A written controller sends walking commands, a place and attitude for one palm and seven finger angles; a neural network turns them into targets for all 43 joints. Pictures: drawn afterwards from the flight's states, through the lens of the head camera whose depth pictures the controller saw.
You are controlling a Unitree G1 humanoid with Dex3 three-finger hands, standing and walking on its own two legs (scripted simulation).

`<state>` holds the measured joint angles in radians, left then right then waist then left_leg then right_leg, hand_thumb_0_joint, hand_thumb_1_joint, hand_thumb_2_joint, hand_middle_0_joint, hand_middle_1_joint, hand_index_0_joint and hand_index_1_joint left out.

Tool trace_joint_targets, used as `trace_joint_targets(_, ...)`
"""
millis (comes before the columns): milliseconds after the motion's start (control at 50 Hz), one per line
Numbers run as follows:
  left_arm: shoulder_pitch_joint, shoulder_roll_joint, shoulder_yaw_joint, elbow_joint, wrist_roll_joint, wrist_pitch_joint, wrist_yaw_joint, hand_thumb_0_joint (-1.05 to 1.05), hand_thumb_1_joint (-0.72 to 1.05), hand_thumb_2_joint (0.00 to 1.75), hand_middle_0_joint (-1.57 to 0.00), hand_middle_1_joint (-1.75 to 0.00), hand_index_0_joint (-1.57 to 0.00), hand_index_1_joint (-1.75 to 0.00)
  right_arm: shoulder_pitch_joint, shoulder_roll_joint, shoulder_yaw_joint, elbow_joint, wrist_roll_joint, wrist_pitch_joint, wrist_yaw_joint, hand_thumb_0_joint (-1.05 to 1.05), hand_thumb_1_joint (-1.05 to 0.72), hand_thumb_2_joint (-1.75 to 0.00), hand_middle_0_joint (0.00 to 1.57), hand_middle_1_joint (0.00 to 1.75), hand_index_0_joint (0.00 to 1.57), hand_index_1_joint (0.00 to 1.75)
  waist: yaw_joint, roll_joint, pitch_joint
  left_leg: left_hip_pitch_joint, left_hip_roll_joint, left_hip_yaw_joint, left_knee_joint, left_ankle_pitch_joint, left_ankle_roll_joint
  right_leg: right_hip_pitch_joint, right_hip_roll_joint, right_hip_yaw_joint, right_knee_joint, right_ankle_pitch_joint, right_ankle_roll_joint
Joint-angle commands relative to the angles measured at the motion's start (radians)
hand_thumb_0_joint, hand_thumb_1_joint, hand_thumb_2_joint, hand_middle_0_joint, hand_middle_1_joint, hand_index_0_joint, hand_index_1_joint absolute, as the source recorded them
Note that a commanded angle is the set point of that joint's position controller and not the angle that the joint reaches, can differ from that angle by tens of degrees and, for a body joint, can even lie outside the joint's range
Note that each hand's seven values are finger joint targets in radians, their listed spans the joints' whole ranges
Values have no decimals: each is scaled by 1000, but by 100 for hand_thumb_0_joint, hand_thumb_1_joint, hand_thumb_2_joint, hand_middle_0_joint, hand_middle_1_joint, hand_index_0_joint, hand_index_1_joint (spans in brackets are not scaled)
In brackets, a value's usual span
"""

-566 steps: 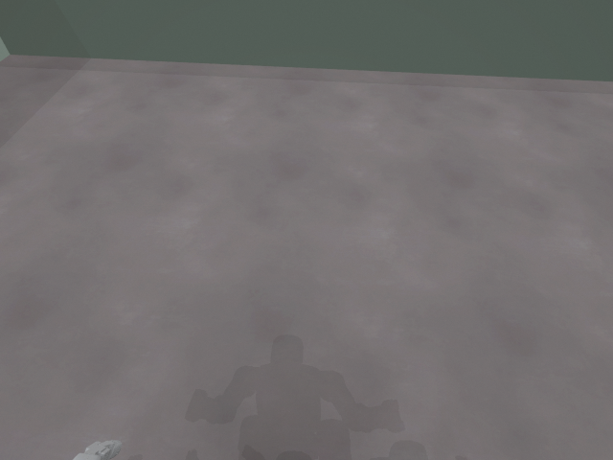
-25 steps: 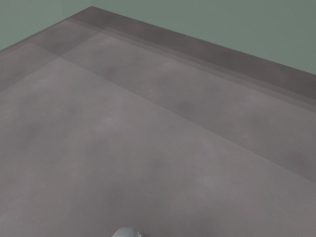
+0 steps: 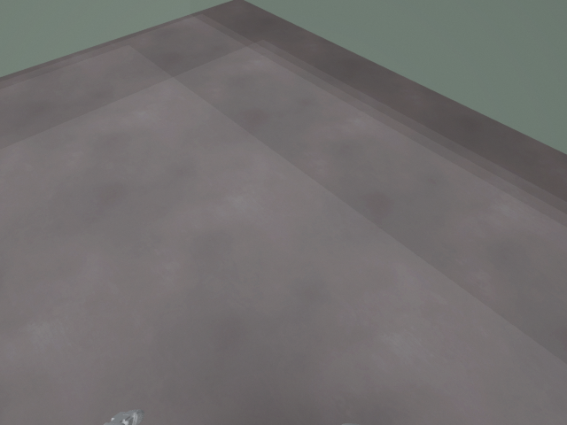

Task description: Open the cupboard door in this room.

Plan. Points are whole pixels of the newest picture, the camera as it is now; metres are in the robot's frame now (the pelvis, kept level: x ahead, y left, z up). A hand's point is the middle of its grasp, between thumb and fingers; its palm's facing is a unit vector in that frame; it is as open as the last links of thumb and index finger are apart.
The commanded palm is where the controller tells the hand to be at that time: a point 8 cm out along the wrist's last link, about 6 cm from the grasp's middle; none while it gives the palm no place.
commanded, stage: turn or walk to find it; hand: left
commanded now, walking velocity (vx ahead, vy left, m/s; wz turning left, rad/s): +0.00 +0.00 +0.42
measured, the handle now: out of the picture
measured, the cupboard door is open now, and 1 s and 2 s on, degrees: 0 0 0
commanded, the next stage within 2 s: none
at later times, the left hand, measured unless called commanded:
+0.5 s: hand out of the picture -0.04 +0.18 -0.17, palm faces +0.27 -0.93 -0.24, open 7.4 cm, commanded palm none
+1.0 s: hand out of the picture -0.03 +0.19 -0.15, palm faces +0.43 -0.86 -0.28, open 7.4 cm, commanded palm none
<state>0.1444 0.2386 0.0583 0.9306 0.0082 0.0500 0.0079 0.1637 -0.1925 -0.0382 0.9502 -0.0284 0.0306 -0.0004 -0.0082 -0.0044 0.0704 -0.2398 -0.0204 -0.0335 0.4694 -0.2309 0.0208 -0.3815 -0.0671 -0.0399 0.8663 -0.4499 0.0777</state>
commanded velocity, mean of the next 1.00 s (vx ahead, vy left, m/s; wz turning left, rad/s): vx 0.00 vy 0.00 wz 0.42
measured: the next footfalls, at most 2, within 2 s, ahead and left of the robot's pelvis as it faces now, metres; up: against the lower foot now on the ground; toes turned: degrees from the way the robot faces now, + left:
right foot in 0.10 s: +0.03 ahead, -0.13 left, +0.00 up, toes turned -2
left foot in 0.56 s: -0.04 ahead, +0.11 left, +0.00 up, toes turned +20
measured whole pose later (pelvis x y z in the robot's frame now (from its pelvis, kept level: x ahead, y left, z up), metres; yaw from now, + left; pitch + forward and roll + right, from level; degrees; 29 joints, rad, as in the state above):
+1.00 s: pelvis -0.04 -0.05 -0.01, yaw +25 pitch -1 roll +1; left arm 0.14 0.20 0.04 0.91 0.01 0.01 0.01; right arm 0.19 -0.22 -0.06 0.95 -0.02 0.05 0.00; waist -0.02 0.04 0.06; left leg -0.33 -0.03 -0.09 0.63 -0.33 -0.02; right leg -0.27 -0.04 -0.09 0.58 -0.28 0.00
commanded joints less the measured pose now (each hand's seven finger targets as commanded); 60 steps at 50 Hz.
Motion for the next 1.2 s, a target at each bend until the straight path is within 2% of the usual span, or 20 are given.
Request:
trace_joint_targets(0, 43, 65, 9, -69, -4, -31, 12, 0, 90, 90, -20, -30, -20, -30, 23, -218, -67, -62, 1, -9, -8, 0, -90, -90, 20, 30, 20, 30, -3, 178, -122, 77, 228, -261, -63, 459, 137, 71, 32, -15, -209, 49, -8)
trace_joint_targets(40, 116, 85, 14, -53, -2, -46, 16, 0, 90, 90, -20, -30, -20, -30, 8, -201, -69, -73, 10, -9, -6, 0, -90, -90, 20, 30, 20, 30, 36, 129, -150, 3, 173, -234, 19, 369, 79, 234, 20, -20, -455, 239, -13)
trace_joint_targets(60, 140, 142, 24, -49, 8, -57, 22, 0, 90, 90, -20, -30, -20, -30, 23, -157, -65, -76, 20, -10, 1, 0, -90, -90, 20, 30, 20, 30, 42, 2, -159, -143, 106, -173, 119, 179, 21, 381, -104, 94, -537, 307, -47)
trace_joint_targets(80, 156, 223, 40, -48, 21, -64, 28, 0, 90, 90, -20, -30, -20, -30, 18, -94, -50, -106, 20, -13, 6, 0, -90, -90, 20, 30, 20, 30, 52, -263, -136, -323, -37, -16, 310, -228, -46, 435, -347, 319, -558, 461, -156)
trace_joint_targets(100, 155, 225, 44, -62, 12, -63, 29, 0, 90, 90, -20, -30, -20, -30, -9, -138, -62, -110, 11, 4, 0, 0, -90, -90, 20, 30, 20, 30, 71, -269, -122, -303, -14, -52, 506, -370, -46, 288, -426, 352, -584, 465, -240)
trace_joint_targets(180, -16, 125, 20, -103, 12, -59, 29, 0, 90, 90, -20, -30, -20, -30, 56, -120, -65, -42, 5, 27, 18, 0, -90, -90, 20, 30, 20, 30, -23, -125, -10, -302, 37, -30, 765, -164, -62, 145, -259, 94, -570, 363, -191)
trace_joint_targets(360, 152, 165, 30, -29, 21, -59, 25, 0, 90, 90, -20, -30, -20, -30, -52, -96, -38, -53, 16, 18, 16, 0, -90, -90, 20, 30, 20, 30, 60, -176, -69, -233, 47, 66, 441, -243, -88, 314, -286, 22, -493, 656, -218)
trace_joint_targets(480, 123, 187, 41, -9, 16, -46, 23, 0, 90, 90, -20, -30, -20, -30, 19, -103, -30, -36, 21, -4, 11, 0, -90, -90, 20, 30, 20, 30, 15, -174, -125, -6, 40, 127, 55, -75, -59, 264, -279, -50, -359, 624, -159)
trace_joint_targets(500, 118, 169, 39, -10, 6, -40, 20, 0, 90, 90, -20, -30, -20, -30, 55, -139, -36, -27, 18, -14, 12, 0, -90, -90, 20, 30, 20, 30, -11, -78, -142, 126, 74, 94, -74, 67, -43, 172, -249, -92, -260, 528, -109)
trace_joint_targets(520, 142, 113, 33, -35, -1, -31, 15, 0, 90, 90, -20, -30, -20, -30, 81, -236, -58, -33, 9, -24, 9, 0, -90, -90, 20, 30, 20, 30, -20, 193, -165, 268, 290, -193, -119, 318, 47, -55, -125, -152, -72, 180, -31)
trace_joint_targets(540, 91, 72, 9, -68, 5, -26, 14, 0, 90, 90, -20, -30, -20, -30, 126, -298, -70, -24, 11, -15, 4, 0, -90, -90, 20, 30, 20, 30, -48, 309, -144, 247, 440, -313, -141, 555, 160, -159, -60, -112, 86, -210, -5)
trace_joint_targets(580, -3, 83, 16, -65, 7, -11, 19, 0, 90, 90, -20, -30, -20, -30, 99, -260, -64, -15, 5, -15, -15, 0, -90, -90, 20, 30, 20, 30, -54, 255, -77, 117, 384, -287, -153, 392, 179, -174, -60, -2, 233, -140, -10)
trace_joint_targets(660, 69, 85, 19, -16, 6, -19, 0, 0, 90, 90, -20, -30, -20, -30, -3, -207, -44, -48, 11, -26, -18, 0, -90, -90, 20, 30, 20, 30, 7, 162, -79, 121, 257, -130, -132, 455, 128, -136, -45, 0, 232, 29, 2)
trace_joint_targets(800, 7, 66, 9, -60, 0, -19, 7, 0, 90, 90, -20, -30, -20, -30, 36, -219, -61, -51, 4, -15, -12, 0, -90, -90, 20, 30, 20, 30, -24, 163, -89, 115, 259, -209, -113, 424, 151, -58, -7, -1, 4, -15, 7)
trace_joint_targets(900, 114, 74, 13, -45, -3, -38, 12, 0, 90, 90, -20, -30, -20, -30, -4, -212, -69, -73, 7, -5, -6, 0, -90, -90, 20, 30, 20, 30, 30, 157, -122, -12, 199, -243, -26, 346, 102, 190, 31, -31, -359, 170, -9)
trace_joint_targets(920, 148, 102, 19, -39, 1, -48, 15, 0, 90, 90, -20, -30, -20, -30, -2, -188, -66, -78, 13, -7, -3, 0, -90, -90, 20, 30, 20, 30, 45, 88, -135, -90, 150, -214, 39, 235, 56, 303, -10, 3, -487, 257, -19)
trace_joint_targets(960, 162, 241, 44, -55, 21, -58, 25, 0, 90, 90, -20, -30, -20, -30, -15, -106, -55, -122, 18, -5, 4, 0, -90, -90, 20, 30, 20, 30, 65, -258, -103, -331, -41, -14, 422, -347, -49, 339, -415, 356, -589, 418, -200)
trace_joint_targets(1000, 76, 187, 41, -80, 11, -55, 28, 0, 90, 90, -20, -30, -20, -30, -15, -146, -74, -88, 8, 25, 6, 0, -90, -90, 20, 30, 20, 30, 33, -207, -21, -306, 11, -75, 700, -287, -38, 123, -366, 308, -641, 196, -229)
trace_joint_targets(1060, -15, 115, 19, -101, 12, -59, 27, 0, 90, 90, -20, -30, -20, -30, 61, -123, -68, -38, 4, 28, 21, 0, -90, -90, 20, 30, 20, 30, -24, -143, -4, -301, 38, -32, 770, -138, -61, 120, -248, 93, -591, 277, -176)
trace_joint_targets(1180, 115, 146, 26, -51, 18, -63, 27, 0, 90, 90, -20, -30, -20, -30, -7, -102, -48, -42, 10, 23, 18, 0, -90, -90, 20, 30, 20, 30, 40, -155, -55, -279, 53, 36, 554, -205, -93, 288, -278, 26, -531, 536, -207)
